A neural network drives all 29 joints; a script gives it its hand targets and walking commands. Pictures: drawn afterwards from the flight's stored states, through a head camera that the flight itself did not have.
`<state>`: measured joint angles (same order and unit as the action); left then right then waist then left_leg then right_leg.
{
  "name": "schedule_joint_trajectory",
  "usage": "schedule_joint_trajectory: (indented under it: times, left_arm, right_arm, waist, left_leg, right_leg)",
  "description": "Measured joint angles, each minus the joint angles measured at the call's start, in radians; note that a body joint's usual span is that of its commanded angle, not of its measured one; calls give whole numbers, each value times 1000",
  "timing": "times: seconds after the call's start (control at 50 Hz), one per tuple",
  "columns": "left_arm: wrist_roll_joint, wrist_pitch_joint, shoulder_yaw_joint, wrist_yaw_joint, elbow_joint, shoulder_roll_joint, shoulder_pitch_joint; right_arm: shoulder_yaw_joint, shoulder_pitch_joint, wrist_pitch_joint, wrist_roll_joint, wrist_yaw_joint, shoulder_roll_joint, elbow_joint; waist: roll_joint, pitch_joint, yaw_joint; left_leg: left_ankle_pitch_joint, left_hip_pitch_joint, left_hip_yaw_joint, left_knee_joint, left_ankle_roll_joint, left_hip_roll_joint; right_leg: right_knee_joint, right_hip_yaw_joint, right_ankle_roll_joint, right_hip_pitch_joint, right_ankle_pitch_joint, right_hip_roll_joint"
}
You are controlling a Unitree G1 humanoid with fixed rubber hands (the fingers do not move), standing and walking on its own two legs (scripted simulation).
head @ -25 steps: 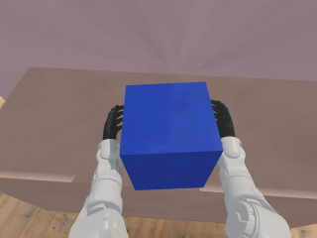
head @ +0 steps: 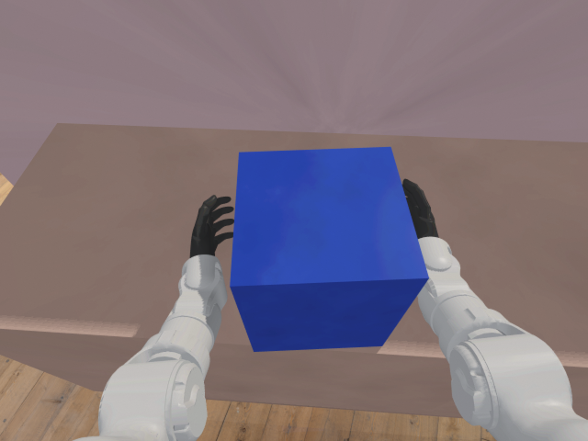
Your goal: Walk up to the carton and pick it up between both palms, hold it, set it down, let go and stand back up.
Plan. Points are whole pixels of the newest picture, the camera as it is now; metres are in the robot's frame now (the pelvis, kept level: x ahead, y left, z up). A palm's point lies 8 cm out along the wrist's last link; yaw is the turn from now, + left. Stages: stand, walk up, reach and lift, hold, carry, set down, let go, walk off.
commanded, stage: set down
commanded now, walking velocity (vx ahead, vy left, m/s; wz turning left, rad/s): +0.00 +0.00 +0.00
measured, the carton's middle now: (316, 257) +0.39 +0.04 +0.00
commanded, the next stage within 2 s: none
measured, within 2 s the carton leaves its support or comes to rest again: neither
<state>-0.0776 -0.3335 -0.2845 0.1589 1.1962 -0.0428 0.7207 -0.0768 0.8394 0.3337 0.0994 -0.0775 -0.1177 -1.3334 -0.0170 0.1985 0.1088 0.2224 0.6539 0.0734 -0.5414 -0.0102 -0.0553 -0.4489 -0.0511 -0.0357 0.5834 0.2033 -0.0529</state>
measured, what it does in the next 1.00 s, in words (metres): stands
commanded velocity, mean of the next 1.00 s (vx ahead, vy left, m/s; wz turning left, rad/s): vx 0.00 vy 0.00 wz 0.00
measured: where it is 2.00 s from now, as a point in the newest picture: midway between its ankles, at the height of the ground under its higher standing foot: outside the picture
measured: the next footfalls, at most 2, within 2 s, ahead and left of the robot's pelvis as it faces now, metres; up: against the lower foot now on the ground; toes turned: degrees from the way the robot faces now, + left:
none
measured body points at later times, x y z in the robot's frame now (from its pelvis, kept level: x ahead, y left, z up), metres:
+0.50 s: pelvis -0.02 -0.02 -0.01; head +0.04 -0.01 +0.43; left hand +0.39 +0.24 +0.06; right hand +0.46 -0.15 +0.07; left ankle +0.00 +0.10 -0.73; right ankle -0.01 -0.10 -0.73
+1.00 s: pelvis -0.02 -0.02 +0.01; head +0.01 -0.01 +0.46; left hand +0.40 +0.26 +0.15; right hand +0.47 -0.14 +0.16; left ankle +0.00 +0.10 -0.73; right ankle -0.01 -0.10 -0.73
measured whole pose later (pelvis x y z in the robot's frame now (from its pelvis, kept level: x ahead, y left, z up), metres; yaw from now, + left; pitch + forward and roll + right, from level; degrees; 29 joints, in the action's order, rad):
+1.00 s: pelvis -0.02 -0.02 +0.01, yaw +3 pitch +12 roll -1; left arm 0.23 0.19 -0.05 0.07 0.92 -0.32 0.89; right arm 0.13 1.00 -0.10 0.45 -0.06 -0.33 -1.12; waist -0.03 0.17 0.10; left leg 0.14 0.47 0.04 -0.40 0.02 -0.04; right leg -0.37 -0.09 -0.06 0.41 0.16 -0.05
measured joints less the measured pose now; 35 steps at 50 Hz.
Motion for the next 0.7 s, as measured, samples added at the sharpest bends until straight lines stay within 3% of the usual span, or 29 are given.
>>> schedule_joint_trajectory:
  times: [0.2,0.36,0.52,0.7]
  left_arm:
    - [197,-52,157,-53,172,-114,89]
    - [342,5,267,-83,100,-188,114]
    - [321,140,252,-113,2,-196,157]
    - [287,264,225,-101,-39,-213,194]
  right_arm:
    - [126,107,45,169,31,-94,-170]
    - [221,95,-23,314,73,-185,-65]
    - [261,107,-149,356,74,-199,62]
    - [235,153,-265,333,41,-179,91]
  waist:
    - [23,55,19]
    - [12,76,15]
    - [-11,56,8]
    - [-27,16,6]
  left_leg:
    - [32,111,-26,-104,9,0]
    - [19,166,-35,-120,15,-5]
    - [-21,94,-27,-51,20,2]
    - [-57,-45,-27,44,27,8]
  right_leg:
    - [-118,-26,-5,109,49,5]
    - [-149,-35,-14,169,46,1]
    - [-120,-29,-20,118,27,6]
    - [-47,-28,-26,-12,4,7]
